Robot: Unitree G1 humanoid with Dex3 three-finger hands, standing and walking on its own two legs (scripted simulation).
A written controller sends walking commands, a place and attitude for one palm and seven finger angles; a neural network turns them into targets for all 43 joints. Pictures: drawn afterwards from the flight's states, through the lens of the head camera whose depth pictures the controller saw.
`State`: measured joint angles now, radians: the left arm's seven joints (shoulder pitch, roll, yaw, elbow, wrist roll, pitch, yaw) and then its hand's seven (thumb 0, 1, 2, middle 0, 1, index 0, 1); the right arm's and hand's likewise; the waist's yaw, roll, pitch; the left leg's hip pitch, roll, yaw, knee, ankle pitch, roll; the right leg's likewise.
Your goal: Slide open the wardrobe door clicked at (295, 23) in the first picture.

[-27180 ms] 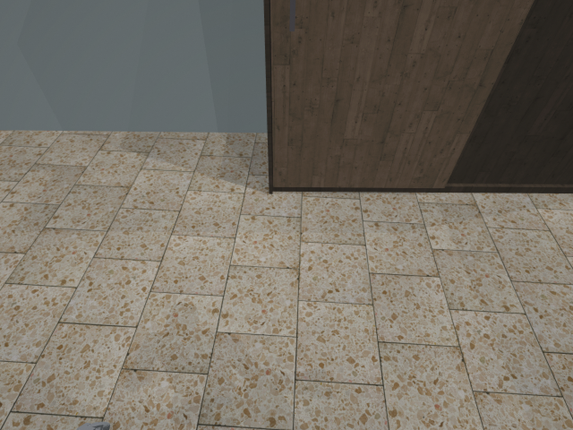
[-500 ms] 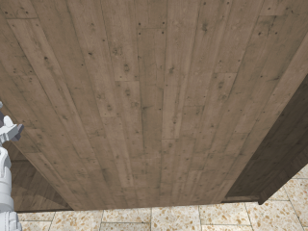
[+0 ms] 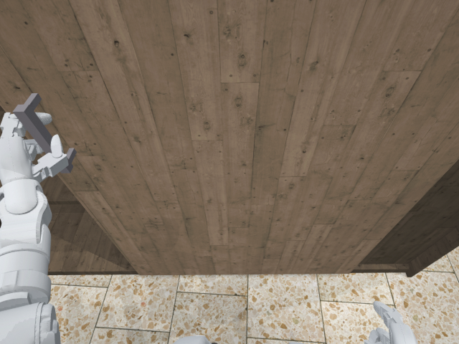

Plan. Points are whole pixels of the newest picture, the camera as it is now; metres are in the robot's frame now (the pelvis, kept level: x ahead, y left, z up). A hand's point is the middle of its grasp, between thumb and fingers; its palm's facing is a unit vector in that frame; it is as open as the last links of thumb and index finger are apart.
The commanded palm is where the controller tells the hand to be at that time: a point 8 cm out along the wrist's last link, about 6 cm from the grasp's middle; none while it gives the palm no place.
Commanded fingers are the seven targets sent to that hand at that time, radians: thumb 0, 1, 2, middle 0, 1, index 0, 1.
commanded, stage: stop walking and hold the door there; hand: left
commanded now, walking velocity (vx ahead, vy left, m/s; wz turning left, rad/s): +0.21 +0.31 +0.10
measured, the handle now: (51, 135) +0.42 +0.35 +0.13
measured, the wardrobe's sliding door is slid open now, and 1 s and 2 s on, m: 0.59 0.59 0.59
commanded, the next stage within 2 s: loosen the grip on the handle in 1.08 s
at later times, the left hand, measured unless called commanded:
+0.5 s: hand (61, 156) +0.38 +0.32 +0.12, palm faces +0.31 -0.94 -0.12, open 5.8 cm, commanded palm +0.35 +0.33 +0.11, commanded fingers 0.00 0.90 0.90 -0.45 -1.40 -0.45 -1.40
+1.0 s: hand (60, 157) +0.37 +0.32 +0.12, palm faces +0.29 -0.95 -0.12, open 5.9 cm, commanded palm +0.34 +0.33 +0.11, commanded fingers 0.00 0.90 0.90 -0.45 -1.40 -0.45 -1.40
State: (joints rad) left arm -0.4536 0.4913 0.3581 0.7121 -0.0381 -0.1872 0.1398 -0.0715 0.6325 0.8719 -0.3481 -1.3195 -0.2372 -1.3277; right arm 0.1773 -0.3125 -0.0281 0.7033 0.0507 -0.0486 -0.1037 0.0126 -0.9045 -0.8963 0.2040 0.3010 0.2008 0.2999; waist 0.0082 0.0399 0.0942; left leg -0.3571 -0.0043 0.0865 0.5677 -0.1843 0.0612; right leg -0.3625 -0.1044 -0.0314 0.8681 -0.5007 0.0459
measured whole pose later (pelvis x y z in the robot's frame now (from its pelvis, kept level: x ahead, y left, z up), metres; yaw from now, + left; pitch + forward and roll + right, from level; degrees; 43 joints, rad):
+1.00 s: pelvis -0.01 +0.12 +0.01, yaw +4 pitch -1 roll +0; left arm -0.46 0.23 0.09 0.38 -0.08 -0.09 0.14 0.00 0.80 0.85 -0.40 -1.37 -0.21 -1.38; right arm 0.14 -0.23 0.02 0.64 0.02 -0.08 -0.06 0.01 -0.90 -0.90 0.21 0.30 0.20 0.30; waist 0.04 0.01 0.13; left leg -0.29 0.06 0.08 0.55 -0.25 -0.01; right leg -0.25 -0.03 -0.05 0.61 -0.33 0.01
